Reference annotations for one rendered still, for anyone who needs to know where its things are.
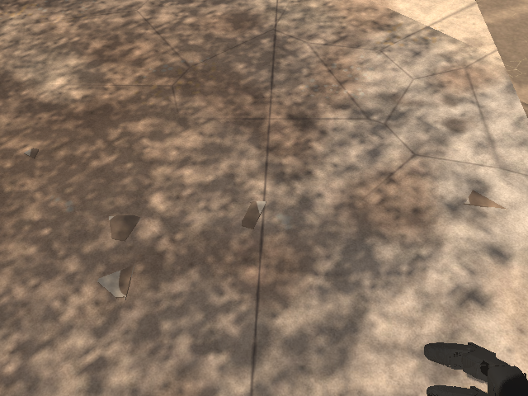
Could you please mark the right robot hand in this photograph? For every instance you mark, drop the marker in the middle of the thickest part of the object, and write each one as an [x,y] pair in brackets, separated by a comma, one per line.
[482,364]

